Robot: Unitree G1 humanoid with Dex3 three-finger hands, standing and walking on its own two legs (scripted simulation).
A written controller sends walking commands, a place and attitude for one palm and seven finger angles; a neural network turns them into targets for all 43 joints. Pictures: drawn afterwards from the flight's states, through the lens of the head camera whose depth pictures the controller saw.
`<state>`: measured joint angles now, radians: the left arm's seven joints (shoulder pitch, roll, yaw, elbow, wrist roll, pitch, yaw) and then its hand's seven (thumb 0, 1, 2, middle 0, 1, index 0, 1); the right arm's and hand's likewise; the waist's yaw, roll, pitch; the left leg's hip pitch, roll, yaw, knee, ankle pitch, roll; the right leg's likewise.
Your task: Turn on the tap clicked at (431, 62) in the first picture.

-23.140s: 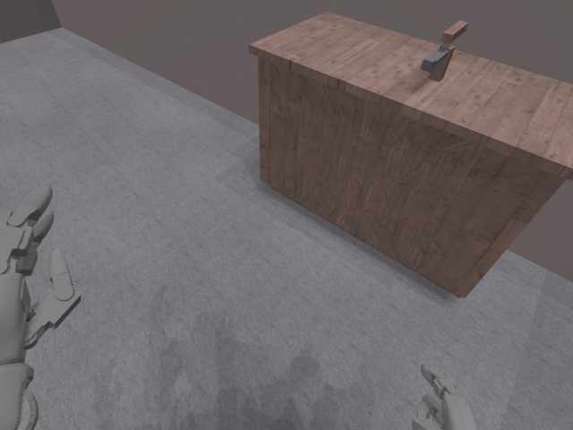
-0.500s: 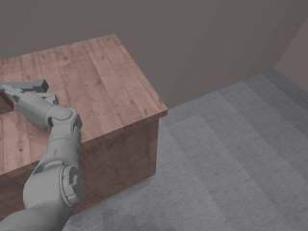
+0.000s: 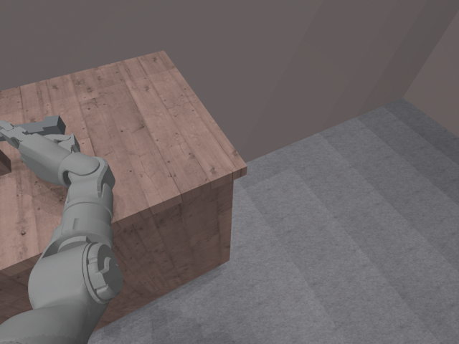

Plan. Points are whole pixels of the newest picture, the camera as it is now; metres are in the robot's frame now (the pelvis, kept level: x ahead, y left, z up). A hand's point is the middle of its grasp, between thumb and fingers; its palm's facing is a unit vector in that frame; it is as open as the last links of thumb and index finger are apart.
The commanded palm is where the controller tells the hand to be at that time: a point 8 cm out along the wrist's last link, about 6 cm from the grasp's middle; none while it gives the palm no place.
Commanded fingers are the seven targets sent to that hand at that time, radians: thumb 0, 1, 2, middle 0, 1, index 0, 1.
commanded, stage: lift the hand up off the lever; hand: left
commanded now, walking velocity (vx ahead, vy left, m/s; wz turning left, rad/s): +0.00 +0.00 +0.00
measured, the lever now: (54, 126) +0.50 +0.29 +0.11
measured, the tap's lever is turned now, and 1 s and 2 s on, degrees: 75 75 75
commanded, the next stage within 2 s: none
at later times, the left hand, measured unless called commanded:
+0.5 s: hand (66, 138) +0.45 +0.25 +0.12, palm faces +0.85 -0.51 -0.10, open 7.8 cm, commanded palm +0.39 +0.26 +0.13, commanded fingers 0.00 0.90 0.90 -0.15 -0.15 -0.15 -0.15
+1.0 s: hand (61, 130) +0.45 +0.25 +0.14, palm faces +0.86 -0.50 -0.12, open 7.8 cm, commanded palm +0.40 +0.27 +0.15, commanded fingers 0.00 0.90 0.90 -0.15 -0.15 -0.15 -0.15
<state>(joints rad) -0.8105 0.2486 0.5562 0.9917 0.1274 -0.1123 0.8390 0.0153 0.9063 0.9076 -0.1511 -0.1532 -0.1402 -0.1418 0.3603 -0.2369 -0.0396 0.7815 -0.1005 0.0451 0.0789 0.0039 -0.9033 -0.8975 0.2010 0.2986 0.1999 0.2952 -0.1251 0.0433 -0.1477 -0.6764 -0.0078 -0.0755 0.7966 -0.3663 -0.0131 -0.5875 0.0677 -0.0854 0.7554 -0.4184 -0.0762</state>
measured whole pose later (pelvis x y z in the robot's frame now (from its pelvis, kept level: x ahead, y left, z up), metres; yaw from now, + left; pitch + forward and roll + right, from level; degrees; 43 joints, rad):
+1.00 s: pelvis -0.01 +0.00 +0.01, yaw +1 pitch +10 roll +0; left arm -0.81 0.22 0.51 0.88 0.11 0.05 0.84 0.01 0.90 0.90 -0.15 -0.15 -0.15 -0.15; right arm 0.31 -0.24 -0.04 0.81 -0.08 0.02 0.04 0.01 -0.90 -0.90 0.20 0.30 0.20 0.30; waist -0.10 0.04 -0.12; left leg -0.55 -0.01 -0.08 0.70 -0.32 -0.01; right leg -0.47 0.06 -0.09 0.67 -0.38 -0.08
